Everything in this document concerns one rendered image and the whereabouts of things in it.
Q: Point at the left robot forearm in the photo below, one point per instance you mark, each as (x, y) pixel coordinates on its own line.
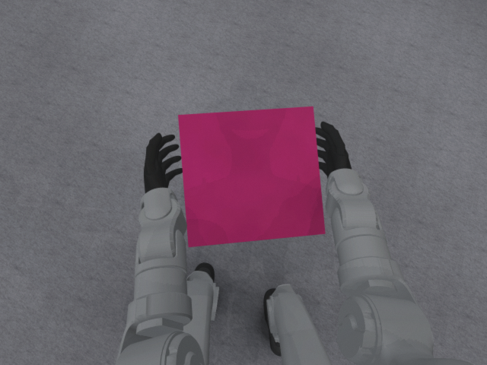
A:
(161, 304)

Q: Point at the robot right shin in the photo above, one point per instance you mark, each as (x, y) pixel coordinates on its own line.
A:
(281, 289)

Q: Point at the left robot upper arm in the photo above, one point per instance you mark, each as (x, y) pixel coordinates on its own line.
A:
(175, 348)

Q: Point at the carton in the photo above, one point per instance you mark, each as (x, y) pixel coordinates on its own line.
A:
(250, 175)

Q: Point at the right robot upper arm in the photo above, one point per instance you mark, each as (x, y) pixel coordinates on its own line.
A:
(376, 330)

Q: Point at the right robot forearm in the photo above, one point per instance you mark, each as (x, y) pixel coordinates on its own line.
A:
(365, 263)

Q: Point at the right robot thigh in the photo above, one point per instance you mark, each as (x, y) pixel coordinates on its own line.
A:
(299, 340)

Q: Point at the right robot hand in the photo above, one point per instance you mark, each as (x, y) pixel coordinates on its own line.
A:
(335, 155)

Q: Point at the left robot hand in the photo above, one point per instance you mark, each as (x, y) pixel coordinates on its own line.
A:
(155, 169)

